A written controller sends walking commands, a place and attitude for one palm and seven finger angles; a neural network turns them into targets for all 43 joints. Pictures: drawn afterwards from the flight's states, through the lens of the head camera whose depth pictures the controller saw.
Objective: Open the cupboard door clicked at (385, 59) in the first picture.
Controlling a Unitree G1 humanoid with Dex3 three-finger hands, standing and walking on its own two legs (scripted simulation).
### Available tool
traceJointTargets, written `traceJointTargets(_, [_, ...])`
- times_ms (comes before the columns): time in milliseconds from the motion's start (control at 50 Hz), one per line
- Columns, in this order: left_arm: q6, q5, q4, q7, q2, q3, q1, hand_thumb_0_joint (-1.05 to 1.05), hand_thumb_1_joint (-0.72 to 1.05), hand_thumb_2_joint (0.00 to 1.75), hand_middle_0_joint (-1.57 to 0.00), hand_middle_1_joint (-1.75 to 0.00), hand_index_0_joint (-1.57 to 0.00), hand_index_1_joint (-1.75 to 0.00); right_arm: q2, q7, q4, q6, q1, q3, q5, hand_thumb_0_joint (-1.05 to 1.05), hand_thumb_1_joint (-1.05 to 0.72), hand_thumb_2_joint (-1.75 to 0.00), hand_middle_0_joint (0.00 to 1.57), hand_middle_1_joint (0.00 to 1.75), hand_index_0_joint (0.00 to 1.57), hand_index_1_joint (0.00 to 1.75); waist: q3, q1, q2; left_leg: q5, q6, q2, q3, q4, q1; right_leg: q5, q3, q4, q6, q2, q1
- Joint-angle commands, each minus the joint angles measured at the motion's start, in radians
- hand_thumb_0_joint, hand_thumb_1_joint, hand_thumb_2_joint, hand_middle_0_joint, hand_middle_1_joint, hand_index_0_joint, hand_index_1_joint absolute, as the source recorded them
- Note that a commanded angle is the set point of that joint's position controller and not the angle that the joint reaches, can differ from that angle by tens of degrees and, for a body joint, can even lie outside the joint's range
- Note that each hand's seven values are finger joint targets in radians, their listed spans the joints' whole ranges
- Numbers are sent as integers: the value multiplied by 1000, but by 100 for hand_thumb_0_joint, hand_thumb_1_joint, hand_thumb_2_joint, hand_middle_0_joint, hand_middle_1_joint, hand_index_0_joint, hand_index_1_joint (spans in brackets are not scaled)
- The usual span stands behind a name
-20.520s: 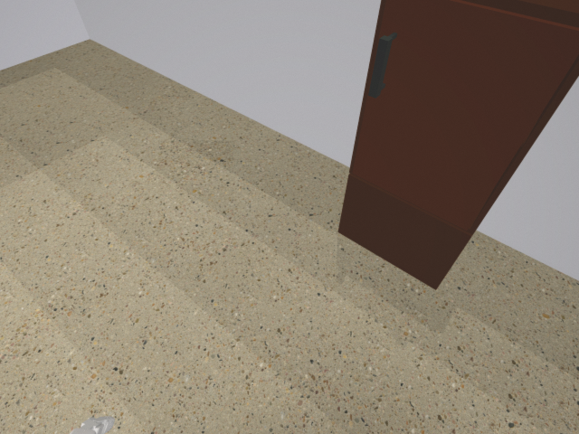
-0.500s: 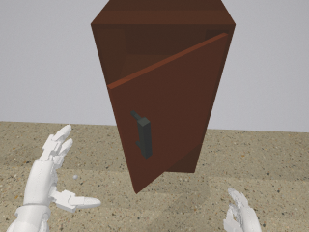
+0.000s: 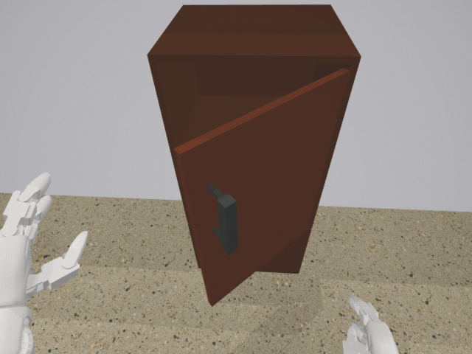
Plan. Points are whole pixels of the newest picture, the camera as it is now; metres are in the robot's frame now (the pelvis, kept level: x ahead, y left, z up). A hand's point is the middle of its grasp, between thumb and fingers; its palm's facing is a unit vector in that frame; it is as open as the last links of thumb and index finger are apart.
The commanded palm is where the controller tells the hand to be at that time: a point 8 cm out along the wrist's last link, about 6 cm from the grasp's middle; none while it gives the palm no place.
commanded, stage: draw the hand back to the body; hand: left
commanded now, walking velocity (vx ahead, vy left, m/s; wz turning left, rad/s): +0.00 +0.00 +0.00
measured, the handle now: (221, 219) +0.35 +0.08 +0.03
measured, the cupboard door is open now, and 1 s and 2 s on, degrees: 43 43 43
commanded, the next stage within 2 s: step back with the hand held close in 0.44 s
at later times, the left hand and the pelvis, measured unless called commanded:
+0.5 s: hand (64, 258) +0.18 +0.25 +0.15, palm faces +0.46 -0.79 -0.41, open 7.5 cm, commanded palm +0.13 +0.29 +0.16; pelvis -0.01 -0.01 +0.00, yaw +0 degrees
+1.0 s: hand (44, 278) +0.15 +0.26 +0.15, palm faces +0.34 -0.77 -0.54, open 7.4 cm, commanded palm +0.09 +0.30 +0.17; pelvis -0.05 +0.01 -0.01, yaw -2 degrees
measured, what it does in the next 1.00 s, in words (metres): shifts its weight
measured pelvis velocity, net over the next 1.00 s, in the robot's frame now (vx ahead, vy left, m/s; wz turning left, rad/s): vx -0.05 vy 0.01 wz -0.03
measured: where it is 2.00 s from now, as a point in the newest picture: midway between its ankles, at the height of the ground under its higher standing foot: outside the picture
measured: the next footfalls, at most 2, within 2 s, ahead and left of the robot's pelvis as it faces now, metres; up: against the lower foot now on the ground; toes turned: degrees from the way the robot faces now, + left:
right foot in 1.66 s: -0.19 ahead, -0.11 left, +0.00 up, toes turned +0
left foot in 1.86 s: -0.11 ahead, +0.08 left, +0.00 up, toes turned -3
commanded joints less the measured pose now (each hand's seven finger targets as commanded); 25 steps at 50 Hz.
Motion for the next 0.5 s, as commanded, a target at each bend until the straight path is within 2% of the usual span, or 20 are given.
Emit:
traceJointTargets(0, [-68, -7, -207, 23, 187, 158, -105, 0, 83, 87, -20, -30, -20, -30, -103, -9, -152, -52, -124, -43, 0, 0, -90, -90, 20, 30, 20, 30, -70, 0, 4, 314, -28, 41, -23, -79, -54, 168, 5, -36, -35, 19, 59])
traceJointTargets(40, [-72, -11, -207, 24, 199, 181, -112, 0, 90, 90, -20, -30, -20, -30, -102, -11, -150, -50, -126, -45, 0, 0, -90, -90, 20, 30, 20, 30, -75, 1, 6, 298, -24, 38, -20, -79, -54, 167, 7, -42, -35, 19, 63])
traceJointTargets(80, [-69, -11, -172, 17, 154, 138, -95, 0, 90, 90, -20, -30, -20, -30, -102, -10, -146, -48, -128, -47, 2, 0, -90, -90, 20, 30, 20, 30, -48, -6, 10, 281, -21, 40, -15, -84, -51, 152, 10, -51, -34, 19, 45])
traceJointTargets(100, [-68, -12, -174, 16, 153, 132, -108, 0, 90, 90, -20, -30, -20, -30, -105, -9, -147, -48, -131, -47, 2, 0, -90, -90, 20, 30, 20, 30, -40, -6, 5, 268, -18, 39, -16, -85, -54, 147, 9, -55, -32, 19, 41])
traceJointTargets(200, [-75, -9, -192, 19, 180, 150, -115, 0, 90, 90, -20, -30, -20, -30, -107, -11, -145, -52, -131, -52, -2, 0, -90, -90, 20, 30, 20, 30, -77, -1, 7, 261, -10, 32, -11, -82, -43, 156, 16, -59, -33, 17, 61])
traceJointTargets(220, [-75, -8, -192, 19, 179, 149, -116, 0, 90, 90, -20, -30, -20, -30, -105, -11, -144, -52, -133, -51, -1, 0, -90, -90, 20, 30, 20, 30, -77, -1, -13, 263, -11, 32, -14, -83, -43, 155, 14, -59, -32, 19, 61])
traceJointTargets(280, [-77, -7, -197, 20, 186, 155, -121, 0, 90, 90, -20, -30, -20, -30, -100, -14, -140, -56, -140, -49, -2, 0, -90, -90, 20, 30, 20, 30, -67, -1, 19, 244, -10, 29, -10, -82, -40, 144, 21, -68, -33, 17, 54])
traceJointTargets(360, [-81, -4, -204, 23, 195, 163, -118, 0, 90, 90, -20, -30, -20, -30, -101, -15, -138, -65, -141, -50, -4, 0, -90, -90, 20, 30, 20, 30, -67, 3, 31, 252, -13, 25, -11, -81, -42, 149, 19, -70, -35, 19, 59])
traceJointTargets(440, [-84, -8, -188, 20, 185, 159, -111, 0, 90, 90, -20, -30, -20, -30, -100, -14, -136, -67, -139, -53, -2, 0, -90, -90, 20, 30, 20, 30, -58, 0, -9, 228, -9, 28, -8, -84, -42, 130, 20, -76, -30, 20, 46])
traceJointTargets(480, [-83, -11, -172, 17, 178, 154, -102, 0, 90, 90, -20, -30, -20, -30, -98, -15, -134, -66, -138, -52, -2, 0, -90, -90, 20, 30, 20, 30, -41, -2, -5, 222, -6, 28, -4, -84, -44, 129, 23, -83, -29, 17, 40])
